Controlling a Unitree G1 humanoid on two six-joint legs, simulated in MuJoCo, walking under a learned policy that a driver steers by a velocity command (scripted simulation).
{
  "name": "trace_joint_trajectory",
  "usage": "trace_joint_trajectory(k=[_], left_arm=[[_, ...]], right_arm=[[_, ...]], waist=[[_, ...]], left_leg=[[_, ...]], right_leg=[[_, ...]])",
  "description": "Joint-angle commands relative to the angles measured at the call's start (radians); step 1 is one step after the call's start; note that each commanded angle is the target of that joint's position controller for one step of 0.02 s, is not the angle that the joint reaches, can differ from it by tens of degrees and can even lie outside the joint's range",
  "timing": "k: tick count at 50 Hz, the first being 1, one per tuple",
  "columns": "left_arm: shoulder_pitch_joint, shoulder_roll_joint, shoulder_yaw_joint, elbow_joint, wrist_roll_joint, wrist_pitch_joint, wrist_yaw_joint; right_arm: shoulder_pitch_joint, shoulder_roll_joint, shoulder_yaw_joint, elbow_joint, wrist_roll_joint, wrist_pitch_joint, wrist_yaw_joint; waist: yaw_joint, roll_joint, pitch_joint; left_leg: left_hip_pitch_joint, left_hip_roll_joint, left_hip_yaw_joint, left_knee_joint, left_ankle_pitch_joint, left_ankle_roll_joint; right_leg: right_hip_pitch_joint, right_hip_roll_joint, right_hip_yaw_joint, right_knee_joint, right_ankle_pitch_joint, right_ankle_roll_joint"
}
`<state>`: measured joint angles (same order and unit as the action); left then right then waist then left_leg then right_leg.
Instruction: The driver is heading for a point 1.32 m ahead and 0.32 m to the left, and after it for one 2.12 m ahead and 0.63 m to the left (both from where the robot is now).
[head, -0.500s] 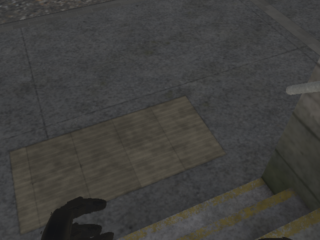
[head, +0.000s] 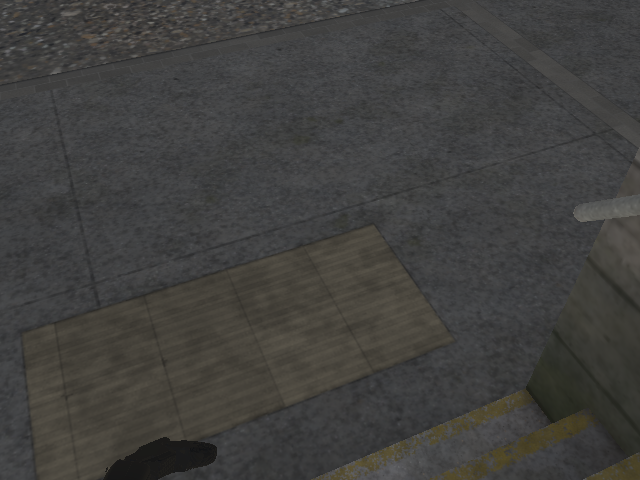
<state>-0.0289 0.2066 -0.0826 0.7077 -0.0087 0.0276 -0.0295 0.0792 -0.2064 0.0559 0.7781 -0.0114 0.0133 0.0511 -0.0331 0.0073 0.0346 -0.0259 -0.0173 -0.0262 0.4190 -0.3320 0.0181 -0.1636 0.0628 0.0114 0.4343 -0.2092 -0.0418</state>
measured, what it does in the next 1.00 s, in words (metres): stands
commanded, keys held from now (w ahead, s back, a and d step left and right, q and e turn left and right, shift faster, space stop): shift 0.20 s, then w+shift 0.32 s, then shift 0.48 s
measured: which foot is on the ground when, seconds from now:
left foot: down 0.00-1.00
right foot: down 0.00-1.00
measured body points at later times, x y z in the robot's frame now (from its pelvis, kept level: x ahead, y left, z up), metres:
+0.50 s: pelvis +0.00 +0.02 +0.00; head +0.00 +0.02 +0.45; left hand +0.20 +0.24 -0.10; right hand +0.16 -0.21 -0.11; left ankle -0.06 +0.11 -0.74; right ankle +0.02 -0.09 -0.74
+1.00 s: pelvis +0.01 +0.02 +0.01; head -0.01 +0.03 +0.46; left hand +0.12 +0.25 -0.13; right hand +0.11 -0.21 -0.12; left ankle -0.06 +0.11 -0.74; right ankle +0.02 -0.10 -0.74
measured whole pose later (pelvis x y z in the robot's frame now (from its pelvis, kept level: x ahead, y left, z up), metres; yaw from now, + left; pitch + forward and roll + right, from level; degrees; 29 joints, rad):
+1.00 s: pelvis +0.01 +0.02 +0.01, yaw +2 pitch -2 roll -1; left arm 0.13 0.22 -0.04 0.91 -0.01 0.03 -0.02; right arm 0.23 -0.20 0.04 0.85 0.00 0.01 0.05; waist -0.02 -0.02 0.00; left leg 0.01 -0.05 -0.07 0.31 -0.27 0.05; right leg -0.12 0.02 0.00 0.32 -0.16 -0.01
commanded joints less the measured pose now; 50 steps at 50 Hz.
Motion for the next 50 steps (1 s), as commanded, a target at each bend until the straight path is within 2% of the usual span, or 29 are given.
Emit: trace_joint_trajectory(k=[1,3,4,5,8,10,12,15,17,18,19,21,24,26,30,35,36,38,40,44,50], left_arm=[[-0.069,0.098,0.026,-0.047,0.006,-0.014,-0.006],[-0.029,0.114,0.035,-0.007,0.011,-0.024,-0.009],[-0.022,0.115,0.038,0.013,0.01,-0.022,-0.008],[-0.014,0.112,0.04,0.025,0.009,-0.022,-0.008],[0.01,0.104,0.045,0.06,0.008,-0.024,-0.009],[0.026,0.102,0.049,0.082,0.006,-0.025,-0.008],[-0.017,0.102,0.05,0.076,0.0,-0.02,0.003],[-0.08,0.09,0.048,0.039,-0.011,-0.015,0.025],[-0.098,0.087,0.043,0.013,-0.007,-0.017,0.031],[-0.103,0.087,0.04,0.003,0.0,-0.018,0.032],[-0.083,0.088,0.042,0.001,0.009,-0.023,0.034],[-0.069,0.097,0.045,-0.01,0.014,-0.028,0.039],[-0.074,0.1,0.049,-0.029,0.004,-0.026,0.041],[-0.088,0.095,0.049,-0.043,0.001,-0.021,0.039],[-0.04,0.092,0.043,-0.028,-0.004,-0.018,0.045],[-0.033,0.078,0.033,0.006,0.003,-0.003,0.026],[-0.016,0.079,0.032,0.02,0.004,-0.003,0.023],[-0.007,0.094,0.038,0.042,0.006,-0.004,0.017],[0.014,0.098,0.042,0.063,0.004,-0.007,0.012],[0.05,0.091,0.05,0.102,0.0,-0.013,0.006],[0.103,0.087,0.059,0.155,0.001,-0.015,0.009]], right_arm=[[-0.011,-0.084,-0.017,-0.041,-0.005,-0.015,0.007],[0.023,-0.105,-0.027,-0.023,0.001,-0.025,0.006],[0.026,-0.107,-0.026,-0.019,-0.007,-0.024,0.007],[0.038,-0.108,-0.029,-0.011,-0.005,-0.023,0.007],[0.074,-0.095,-0.03,0.006,0.006,-0.023,0.012],[0.09,-0.089,-0.032,0.019,0.006,-0.024,0.012],[0.047,-0.081,-0.029,0.01,0.001,-0.024,0.005],[-0.005,-0.094,-0.037,-0.017,0.01,-0.018,-0.003],[-0.028,-0.113,-0.043,-0.037,0.01,-0.015,-0.004],[-0.043,-0.114,-0.043,-0.05,0.01,-0.015,-0.004],[-0.039,-0.114,-0.043,-0.05,0.012,-0.015,-0.005],[-0.039,-0.117,-0.043,-0.059,0.013,-0.017,-0.009],[-0.028,-0.113,-0.042,-0.067,0.013,-0.013,-0.016],[-0.036,-0.121,-0.043,-0.081,0.009,-0.004,-0.02],[0.004,-0.096,-0.035,-0.084,0.002,-0.002,-0.028],[0.007,-0.064,-0.016,-0.079,-0.002,0.001,-0.016],[0.009,-0.072,-0.017,-0.072,-0.004,0.0,-0.014],[0.037,-0.083,-0.021,-0.057,-0.005,-0.004,-0.006],[0.055,-0.092,-0.026,-0.042,-0.001,-0.009,-0.002],[0.087,-0.084,-0.031,-0.014,0.008,-0.014,0.002],[0.13,-0.078,-0.038,0.025,0.009,-0.017,-0.006]], waist=[[0.003,-0.017,-0.082],[0.012,-0.019,-0.077],[0.012,-0.025,-0.074],[0.011,-0.019,-0.07],[0.008,-0.011,-0.068],[0.011,-0.006,-0.064],[0.009,-0.002,-0.051],[-0.002,0.04,-0.073],[-0.005,0.088,-0.026],[-0.004,0.091,-0.007],[-0.003,0.081,-0.009],[-0.003,0.043,-0.041],[-0.014,-0.013,-0.096],[-0.013,-0.022,-0.114],[-0.008,-0.033,-0.165],[0.003,-0.026,-0.096],[0.014,-0.021,-0.09],[0.005,-0.02,-0.074],[0.01,-0.007,-0.072],[0.012,-0.001,-0.07],[0.016,0.0,-0.057]], left_leg=[[-0.081,0.139,-0.142,-0.123,0.164,-0.001],[-0.07,0.154,-0.157,-0.141,0.166,-0.003],[-0.064,0.158,-0.159,-0.151,0.188,-0.001],[-0.063,0.158,-0.159,-0.155,0.192,-0.001],[-0.058,0.155,-0.162,-0.163,0.188,0.006],[-0.06,0.155,-0.163,-0.167,0.187,0.009],[-0.07,0.146,-0.168,-0.173,0.165,0.011],[-0.069,0.113,-0.162,-0.1,0.061,0.042],[-0.147,0.126,-0.202,-0.125,-0.096,0.071],[-0.169,0.131,-0.218,-0.131,-0.104,0.078],[-0.157,0.129,-0.215,-0.117,-0.06,0.083],[-0.121,0.114,-0.197,-0.07,0.082,0.085],[-0.047,0.092,-0.157,0.01,0.295,0.077],[-0.015,0.09,-0.153,0.046,0.384,0.074],[-0.008,0.089,-0.149,0.096,0.492,0.053],[-0.073,0.112,-0.176,-0.019,0.386,0.017],[-0.069,0.118,-0.182,-0.046,0.349,0.012],[-0.056,0.131,-0.188,-0.092,0.349,0.008],[-0.04,0.138,-0.189,-0.115,0.342,0.007],[-0.038,0.142,-0.187,-0.148,0.293,0.011],[-0.039,0.144,-0.186,-0.164,0.286,0.017]], right_leg=[[0.102,-0.18,0.202,-0.105,0.301,0.031],[0.114,-0.185,0.2,-0.137,0.277,0.027],[0.117,-0.186,0.201,-0.155,0.284,0.026],[0.119,-0.186,0.198,-0.157,0.28,0.026],[0.112,-0.192,0.19,-0.163,0.271,0.025],[0.107,-0.195,0.188,-0.166,0.263,0.024],[0.083,-0.185,0.177,-0.178,0.229,0.029],[0.003,-0.128,0.101,-0.058,0.116,0.014],[-0.062,-0.094,0.058,0.0,0.039,0.007],[-0.078,-0.091,0.048,0.015,0.049,0.008],[-0.078,-0.099,0.046,0.024,0.06,0.01],[-0.058,-0.108,0.05,0.042,0.132,0.009],[-0.032,-0.124,0.062,0.075,0.284,0.008],[-0.034,-0.126,0.063,0.088,0.344,0.01],[0.029,-0.15,0.088,0.114,0.492,-0.002],[0.064,-0.19,0.139,-0.002,0.446,0.015],[0.077,-0.194,0.149,-0.036,0.415,0.017],[0.093,-0.2,0.159,-0.066,0.387,0.02],[0.104,-0.2,0.162,-0.097,0.348,0.023],[0.11,-0.201,0.16,-0.125,0.293,0.021],[0.095,-0.205,0.155,-0.141,0.269,0.02]])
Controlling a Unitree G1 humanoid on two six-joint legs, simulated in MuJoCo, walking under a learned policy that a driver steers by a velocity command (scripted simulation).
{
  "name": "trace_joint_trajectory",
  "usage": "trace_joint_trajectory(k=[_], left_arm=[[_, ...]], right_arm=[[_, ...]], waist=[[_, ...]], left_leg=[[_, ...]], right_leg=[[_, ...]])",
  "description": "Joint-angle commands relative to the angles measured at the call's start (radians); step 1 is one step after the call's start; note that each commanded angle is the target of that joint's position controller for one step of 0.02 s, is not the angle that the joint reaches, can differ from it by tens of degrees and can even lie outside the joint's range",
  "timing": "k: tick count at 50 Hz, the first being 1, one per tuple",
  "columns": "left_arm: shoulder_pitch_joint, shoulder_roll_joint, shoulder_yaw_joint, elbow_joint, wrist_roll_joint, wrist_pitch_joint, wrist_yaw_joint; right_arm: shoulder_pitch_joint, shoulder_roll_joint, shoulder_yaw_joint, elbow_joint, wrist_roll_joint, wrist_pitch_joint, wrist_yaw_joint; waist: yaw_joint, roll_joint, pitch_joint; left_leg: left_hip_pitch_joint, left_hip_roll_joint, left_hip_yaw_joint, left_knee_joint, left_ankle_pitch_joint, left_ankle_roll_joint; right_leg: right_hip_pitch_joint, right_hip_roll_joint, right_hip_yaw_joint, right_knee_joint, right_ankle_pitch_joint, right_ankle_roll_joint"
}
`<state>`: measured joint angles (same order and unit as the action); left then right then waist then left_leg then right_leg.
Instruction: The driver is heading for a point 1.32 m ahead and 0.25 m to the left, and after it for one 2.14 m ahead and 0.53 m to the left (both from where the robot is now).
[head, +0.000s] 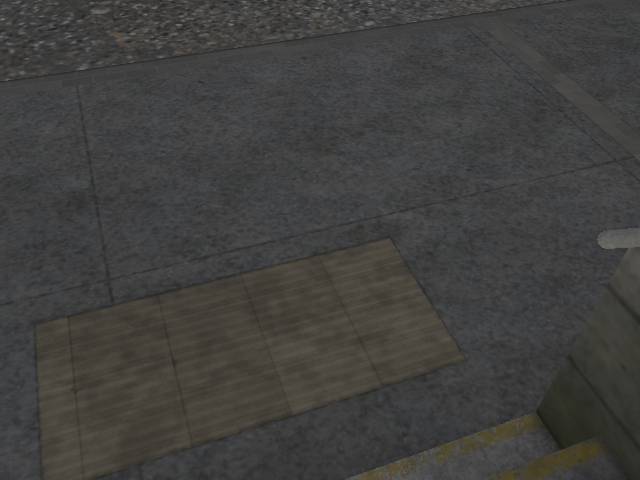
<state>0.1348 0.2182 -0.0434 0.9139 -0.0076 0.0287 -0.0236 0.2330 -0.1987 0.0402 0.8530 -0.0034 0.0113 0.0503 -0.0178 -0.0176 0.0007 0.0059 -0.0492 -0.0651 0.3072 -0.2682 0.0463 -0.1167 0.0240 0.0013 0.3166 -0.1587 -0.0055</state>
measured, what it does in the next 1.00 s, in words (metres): stands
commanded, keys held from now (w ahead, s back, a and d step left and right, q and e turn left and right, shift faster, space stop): w+shift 0.78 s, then shift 0.22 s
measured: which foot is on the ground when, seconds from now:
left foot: down 0.00-1.00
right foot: down 0.00-1.00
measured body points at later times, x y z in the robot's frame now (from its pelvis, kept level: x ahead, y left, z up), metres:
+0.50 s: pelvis +0.00 -0.01 -0.02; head +0.01 -0.01 +0.43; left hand +0.25 +0.19 -0.09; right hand +0.18 -0.24 -0.11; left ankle -0.06 +0.09 -0.75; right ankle +0.01 -0.12 -0.75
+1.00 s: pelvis -0.01 -0.02 -0.01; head -0.02 -0.02 +0.44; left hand +0.21 +0.19 -0.09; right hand +0.16 -0.25 -0.11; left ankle -0.06 +0.09 -0.75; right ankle +0.01 -0.12 -0.75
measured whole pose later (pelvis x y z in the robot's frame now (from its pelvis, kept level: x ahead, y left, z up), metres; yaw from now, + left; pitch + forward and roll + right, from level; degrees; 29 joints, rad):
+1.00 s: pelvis -0.01 -0.02 -0.01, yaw +0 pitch -4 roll +0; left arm 0.00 0.21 -0.07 0.74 0.00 0.03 -0.02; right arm 0.08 -0.21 0.05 0.81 -0.01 0.01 0.04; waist -0.03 0.01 0.05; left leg -0.01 -0.03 -0.07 0.41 -0.32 0.02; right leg -0.14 0.05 0.00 0.43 -0.21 -0.03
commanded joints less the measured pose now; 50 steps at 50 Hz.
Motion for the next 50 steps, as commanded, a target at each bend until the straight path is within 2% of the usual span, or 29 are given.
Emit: trace_joint_trajectory(k=[1,3,5,6,7,9,11,12,13,14,16,22,25,27,29,32,38,44,48,49,50], left_arm=[[-0.069,0.074,0.019,-0.049,-0.001,-0.013,0.009],[-0.121,0.079,0.028,-0.069,-0.001,-0.011,0.024],[-0.171,0.06,0.024,-0.106,-0.006,-0.008,0.032],[-0.184,0.053,0.018,-0.12,0.007,-0.005,0.035],[-0.199,0.054,0.016,-0.134,0.012,-0.007,0.036],[-0.193,0.062,0.015,-0.149,0.021,-0.012,0.038],[-0.18,0.071,0.016,-0.16,0.021,-0.018,0.041],[-0.176,0.074,0.018,-0.166,0.018,-0.019,0.043],[-0.181,0.077,0.021,-0.178,0.002,-0.021,0.041],[-0.199,0.08,0.019,-0.192,-0.006,-0.016,0.042],[-0.216,0.077,0.018,-0.209,-0.009,-0.009,0.043],[-0.267,0.076,0.018,-0.244,-0.02,0.006,0.04],[-0.295,0.077,0.019,-0.258,-0.017,0.008,0.039],[-0.314,0.074,0.017,-0.269,-0.018,0.006,0.034],[-0.332,0.074,0.019,-0.283,-0.025,0.014,0.03],[-0.346,0.074,0.017,-0.306,-0.018,0.013,0.027],[-0.339,0.081,0.019,-0.308,-0.017,0.003,0.019],[-0.263,0.086,0.01,-0.286,0.0,-0.01,0.016],[-0.224,0.083,-0.003,-0.25,0.003,-0.013,0.01],[-0.209,0.08,-0.004,-0.246,0.007,-0.017,0.005],[-0.191,0.089,-0.002,-0.229,0.008,-0.02,0.002]], right_arm=[[-0.035,-0.081,-0.02,-0.049,-0.003,-0.015,-0.009],[-0.076,-0.092,-0.027,-0.057,-0.002,-0.009,-0.016],[-0.111,-0.097,-0.033,-0.079,0.005,-0.002,-0.015],[-0.108,-0.119,-0.04,-0.089,0.004,0.001,-0.016],[-0.123,-0.128,-0.044,-0.102,0.003,0.001,-0.016],[-0.14,-0.129,-0.046,-0.125,0.0,-0.003,-0.016],[-0.143,-0.124,-0.045,-0.14,0.003,-0.007,-0.018],[-0.139,-0.122,-0.045,-0.144,0.006,-0.008,-0.02],[-0.143,-0.113,-0.042,-0.146,0.006,-0.007,-0.022],[-0.152,-0.114,-0.041,-0.159,0.003,-0.005,-0.026],[-0.154,-0.113,-0.039,-0.167,0.003,0.003,-0.032],[-0.23,-0.107,-0.033,-0.195,0.003,0.012,-0.041],[-0.26,-0.107,-0.033,-0.202,0.005,0.011,-0.043],[-0.287,-0.117,-0.033,-0.2,0.011,0.01,-0.037],[-0.312,-0.098,-0.026,-0.194,0.013,0.01,-0.028],[-0.303,-0.105,-0.026,-0.18,0.015,-0.001,-0.017],[-0.328,-0.114,-0.028,-0.173,0.016,-0.001,-0.013],[-0.258,-0.11,-0.022,-0.151,0.004,-0.011,-0.018],[-0.219,-0.092,-0.008,-0.121,-0.01,-0.009,-0.012],[-0.204,-0.089,-0.008,-0.106,-0.006,-0.014,-0.013],[-0.19,-0.097,-0.007,-0.093,-0.01,-0.015,-0.012]], waist=[[-0.001,0.026,-0.033],[-0.013,0.039,0.002],[-0.023,0.075,0.006],[-0.033,0.105,0.038],[-0.033,0.118,0.076],[-0.027,0.096,0.08],[-0.024,0.046,0.025],[-0.025,0.024,-0.011],[-0.025,0.012,-0.043],[-0.026,0.002,-0.063],[-0.031,-0.011,-0.085],[-0.021,0.002,-0.08],[-0.02,0.005,-0.087],[-0.015,0.02,-0.074],[-0.022,0.015,-0.054],[-0.026,0.01,-0.05],[-0.016,0.009,-0.038],[-0.007,0.0,-0.121],[-0.006,0.004,-0.053],[-0.003,0.012,-0.031],[-0.002,0.01,-0.033]], left_leg=[[-0.066,0.169,-0.148,-0.064,0.174,-0.01],[-0.064,0.145,-0.139,-0.031,0.12,0.005],[-0.094,0.129,-0.148,0.006,-0.057,0.041],[-0.148,0.15,-0.187,-0.028,-0.177,0.056],[-0.183,0.164,-0.219,-0.043,-0.218,0.068],[-0.18,0.165,-0.227,-0.009,-0.132,0.081],[-0.148,0.142,-0.19,0.062,0.063,0.077],[-0.129,0.125,-0.163,0.099,0.153,0.07],[-0.103,0.11,-0.139,0.138,0.247,0.061],[-0.099,0.099,-0.126,0.161,0.294,0.051],[-0.09,0.091,-0.11,0.188,0.336,0.039],[-0.103,0.094,-0.103,0.192,0.349,0.019],[-0.103,0.098,-0.103,0.177,0.316,0.013],[-0.123,0.1,-0.107,0.155,0.263,0.014],[-0.158,0.09,-0.087,0.121,0.143,0.013],[-0.158,0.099,-0.091,0.087,0.043,0.034],[-0.135,0.115,-0.095,0.063,0.044,0.038],[-0.09,0.115,-0.095,0.108,0.177,0.022],[-0.102,0.141,-0.126,0.025,0.134,-0.006],[-0.102,0.148,-0.131,0.004,0.14,-0.015],[-0.09,0.155,-0.136,-0.015,0.146,-0.017]], right_leg=[[0.046,-0.162,0.161,-0.037,0.177,-0.016],[-0.023,-0.127,0.125,0.014,0.1,-0.018],[-0.104,-0.076,0.063,0.104,-0.029,-0.034],[-0.139,-0.055,0.04,0.139,-0.074,-0.035],[-0.173,-0.047,0.023,0.159,-0.075,-0.032],[-0.186,-0.055,0.014,0.177,-0.026,-0.027],[-0.137,-0.069,0.029,0.191,0.084,-0.028],[-0.102,-0.077,0.04,0.202,0.156,-0.034],[-0.075,-0.086,0.046,0.215,0.231,-0.039],[-0.056,-0.087,0.051,0.227,0.315,-0.044],[-0.032,-0.097,0.059,0.245,0.408,-0.046],[-0.006,-0.096,0.063,0.238,0.427,-0.035],[0.01,-0.096,0.071,0.223,0.409,-0.032],[0.021,-0.098,0.078,0.195,0.361,-0.029],[0.039,-0.101,0.095,0.176,0.306,-0.027],[0.056,-0.101,0.113,0.147,0.206,-0.032],[0.052,-0.091,0.112,0.117,0.141,-0.026],[0.106,-0.109,0.137,0.141,0.314,-0.033],[0.067,-0.136,0.172,0.053,0.27,-0.018],[0.066,-0.143,0.179,0.033,0.265,-0.011],[0.075,-0.145,0.187,0.015,0.262,-0.008]])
